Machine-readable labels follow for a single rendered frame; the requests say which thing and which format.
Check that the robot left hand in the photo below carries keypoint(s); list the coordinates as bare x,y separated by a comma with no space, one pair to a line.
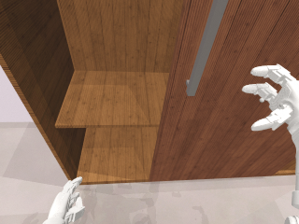
62,204

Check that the wardrobe door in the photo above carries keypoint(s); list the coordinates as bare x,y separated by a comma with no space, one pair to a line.
289,166
209,135

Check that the robot right forearm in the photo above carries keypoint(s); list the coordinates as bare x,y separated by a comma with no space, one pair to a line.
293,129

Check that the robot right hand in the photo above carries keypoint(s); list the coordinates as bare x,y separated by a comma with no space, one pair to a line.
288,95

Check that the handle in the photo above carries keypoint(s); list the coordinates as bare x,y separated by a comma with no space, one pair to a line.
212,26

